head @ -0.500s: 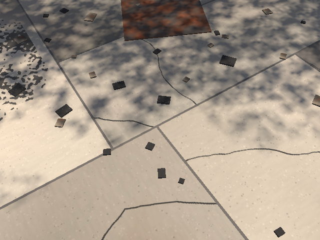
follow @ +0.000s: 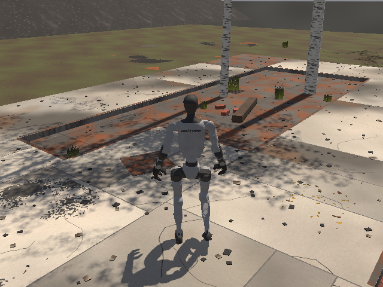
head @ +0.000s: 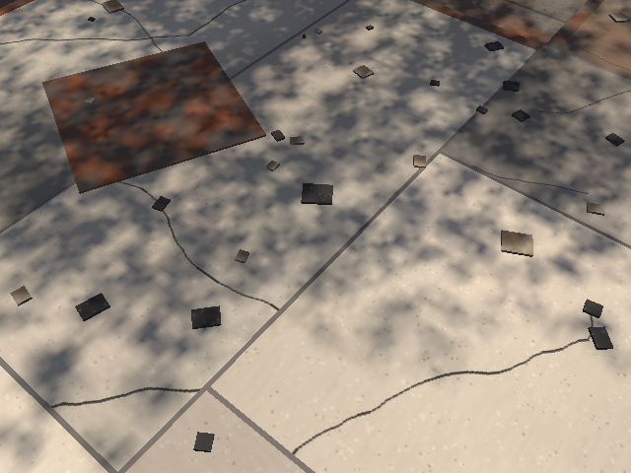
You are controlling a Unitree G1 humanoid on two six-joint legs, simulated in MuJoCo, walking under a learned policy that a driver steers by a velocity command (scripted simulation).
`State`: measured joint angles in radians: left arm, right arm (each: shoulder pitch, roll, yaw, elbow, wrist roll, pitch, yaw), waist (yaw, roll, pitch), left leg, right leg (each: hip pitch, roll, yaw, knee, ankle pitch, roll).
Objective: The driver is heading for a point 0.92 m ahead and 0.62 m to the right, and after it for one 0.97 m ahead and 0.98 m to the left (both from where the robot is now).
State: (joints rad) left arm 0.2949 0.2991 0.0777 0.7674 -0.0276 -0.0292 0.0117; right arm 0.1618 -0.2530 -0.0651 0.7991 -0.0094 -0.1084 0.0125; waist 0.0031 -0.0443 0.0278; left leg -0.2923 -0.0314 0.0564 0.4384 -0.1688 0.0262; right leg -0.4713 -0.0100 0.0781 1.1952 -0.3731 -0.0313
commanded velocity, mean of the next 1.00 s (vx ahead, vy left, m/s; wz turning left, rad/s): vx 0.50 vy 0.00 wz -0.60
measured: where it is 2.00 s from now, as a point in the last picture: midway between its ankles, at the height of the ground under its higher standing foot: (545, 307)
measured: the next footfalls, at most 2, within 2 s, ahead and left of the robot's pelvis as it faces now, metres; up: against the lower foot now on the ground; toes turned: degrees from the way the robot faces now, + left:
right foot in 0.38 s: +0.34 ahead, -0.18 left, +0.00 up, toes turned -16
left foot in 0.84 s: +0.68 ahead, -0.09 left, +0.00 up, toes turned -33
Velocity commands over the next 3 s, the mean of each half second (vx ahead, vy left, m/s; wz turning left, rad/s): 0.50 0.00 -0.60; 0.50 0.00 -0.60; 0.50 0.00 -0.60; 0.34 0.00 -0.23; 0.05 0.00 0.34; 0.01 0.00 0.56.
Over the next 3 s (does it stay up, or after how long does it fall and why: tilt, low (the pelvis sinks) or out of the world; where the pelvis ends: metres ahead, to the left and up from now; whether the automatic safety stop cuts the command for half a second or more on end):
stays up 0.94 -0.59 0.00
